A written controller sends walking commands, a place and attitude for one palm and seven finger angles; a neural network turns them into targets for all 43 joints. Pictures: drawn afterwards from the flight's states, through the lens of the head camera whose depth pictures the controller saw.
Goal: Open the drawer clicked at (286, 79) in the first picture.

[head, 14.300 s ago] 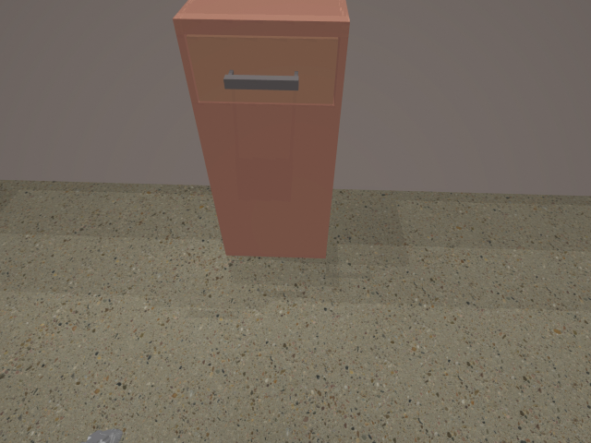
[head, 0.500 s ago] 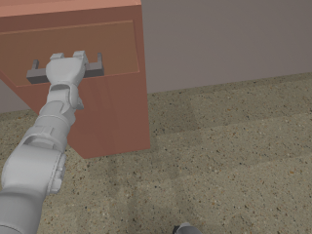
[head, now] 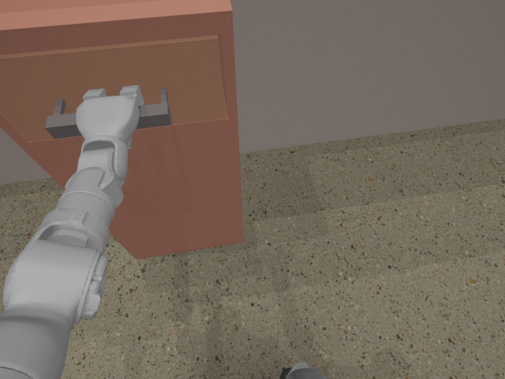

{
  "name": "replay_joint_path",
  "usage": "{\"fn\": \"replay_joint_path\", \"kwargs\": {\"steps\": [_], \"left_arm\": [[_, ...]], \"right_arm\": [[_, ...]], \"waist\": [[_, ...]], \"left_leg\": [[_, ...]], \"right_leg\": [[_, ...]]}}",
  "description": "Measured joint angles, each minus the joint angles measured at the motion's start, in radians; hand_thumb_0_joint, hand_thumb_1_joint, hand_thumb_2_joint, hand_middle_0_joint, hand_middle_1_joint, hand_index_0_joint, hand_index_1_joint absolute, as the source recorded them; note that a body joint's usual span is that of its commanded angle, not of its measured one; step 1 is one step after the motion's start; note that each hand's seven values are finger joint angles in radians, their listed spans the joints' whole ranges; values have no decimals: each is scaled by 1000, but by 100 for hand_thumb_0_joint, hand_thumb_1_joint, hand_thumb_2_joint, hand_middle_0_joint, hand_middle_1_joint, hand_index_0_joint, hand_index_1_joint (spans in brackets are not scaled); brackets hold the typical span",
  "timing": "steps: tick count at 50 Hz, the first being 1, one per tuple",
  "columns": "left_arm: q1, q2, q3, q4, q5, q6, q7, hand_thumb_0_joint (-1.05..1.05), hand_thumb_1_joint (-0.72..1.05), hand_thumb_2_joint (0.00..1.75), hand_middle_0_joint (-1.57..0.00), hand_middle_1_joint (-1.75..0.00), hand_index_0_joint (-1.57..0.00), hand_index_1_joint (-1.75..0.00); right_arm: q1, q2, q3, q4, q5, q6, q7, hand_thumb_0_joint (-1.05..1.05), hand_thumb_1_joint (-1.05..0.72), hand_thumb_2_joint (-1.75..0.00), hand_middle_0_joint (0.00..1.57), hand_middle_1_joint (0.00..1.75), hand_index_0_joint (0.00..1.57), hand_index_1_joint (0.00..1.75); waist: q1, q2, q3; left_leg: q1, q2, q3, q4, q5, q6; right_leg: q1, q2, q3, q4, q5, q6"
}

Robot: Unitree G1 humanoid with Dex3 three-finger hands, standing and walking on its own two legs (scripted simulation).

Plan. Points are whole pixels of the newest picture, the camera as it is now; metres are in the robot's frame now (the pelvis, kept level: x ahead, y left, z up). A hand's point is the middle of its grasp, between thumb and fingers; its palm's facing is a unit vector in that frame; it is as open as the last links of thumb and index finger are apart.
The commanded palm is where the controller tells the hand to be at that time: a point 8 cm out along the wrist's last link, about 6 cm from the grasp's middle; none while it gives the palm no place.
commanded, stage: pull the drawer open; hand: left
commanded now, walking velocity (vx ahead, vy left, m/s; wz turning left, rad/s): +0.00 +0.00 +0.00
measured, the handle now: (112, 110) +0.56 +0.20 +0.07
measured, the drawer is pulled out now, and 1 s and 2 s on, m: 0.00 0.11 0.22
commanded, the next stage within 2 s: none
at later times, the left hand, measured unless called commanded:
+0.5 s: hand (121, 156) +0.47 +0.19 +0.05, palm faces +0.01 -0.02 -1.00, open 5.9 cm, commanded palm +0.43 +0.19 +0.09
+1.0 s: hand (119, 195) +0.40 +0.18 +0.05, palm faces +0.03 -0.01 -1.00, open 5.9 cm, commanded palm +0.36 +0.19 +0.09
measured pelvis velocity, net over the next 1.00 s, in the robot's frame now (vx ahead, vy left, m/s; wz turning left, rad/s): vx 0.00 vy -0.02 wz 0.03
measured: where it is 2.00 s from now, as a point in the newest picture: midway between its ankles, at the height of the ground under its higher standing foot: outside the picture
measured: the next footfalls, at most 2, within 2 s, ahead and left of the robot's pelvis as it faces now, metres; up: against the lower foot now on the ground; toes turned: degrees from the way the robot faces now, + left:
none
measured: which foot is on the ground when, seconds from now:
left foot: down 0.00-1.00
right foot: down 0.00-1.00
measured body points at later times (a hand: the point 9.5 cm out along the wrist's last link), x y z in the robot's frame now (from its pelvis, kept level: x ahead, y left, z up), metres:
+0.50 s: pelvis +0.01 +0.00 +0.01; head +0.08 -0.02 +0.45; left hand +0.47 +0.18 +0.10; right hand +0.05 -0.27 -0.13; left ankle -0.04 +0.11 -0.71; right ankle +0.01 -0.13 -0.71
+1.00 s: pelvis +0.00 -0.02 +0.01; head +0.04 -0.04 +0.46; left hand +0.39 +0.18 +0.10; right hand +0.14 -0.27 -0.12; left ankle -0.04 +0.11 -0.71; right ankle +0.01 -0.13 -0.71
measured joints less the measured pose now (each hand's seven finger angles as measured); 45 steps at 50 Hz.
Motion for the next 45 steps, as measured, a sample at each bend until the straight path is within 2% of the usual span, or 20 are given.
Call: {"fn": "replay_joint_path", "kwargs": {"steps": [11, 20, 30, 45], "left_arm": [[28, -10, -5, -31, -6, 8, -4, 1, 68, 79, -35, -135, -36, -135], [147, -50, -22, -148, -20, 29, -10, 1, 69, 79, -34, -135, -35, -135], [270, -101, -58, -272, -18, 44, -7, 1, 68, 81, -35, -135, -37, -135], [403, -135, -113, -408, -21, 59, -6, 1, 67, 83, -36, -135, -38, -135]], "right_arm": [[8, 3, -5, -2, 4, 3, 3, 0, -91, -90, 20, 30, 20, 30], [7, 6, -16, -10, 9, 17, 11, 0, -91, -90, 20, 30, 20, 30], [-57, 8, -12, -32, 21, 28, 5, 0, -91, -90, 20, 30, 20, 30], [-139, 10, -5, -56, 29, 29, -15, 0, -91, -90, 20, 30, 20, 30]], "waist": [[11, 1, -2], [43, 11, -16], [83, 8, -8], [127, 8, 14]], "left_leg": [[17, 1, 4, -13, 1, 0], [71, 3, 6, -41, -1, -2], [147, -2, -4, -74, 7, -7], [211, -8, -22, -99, 29, -18]], "right_leg": [[14, 2, 4, -10, 1, 0], [65, 4, 6, -32, -4, -1], [137, 0, -5, -49, -9, -7], [199, -7, -22, -51, -7, -18]]}}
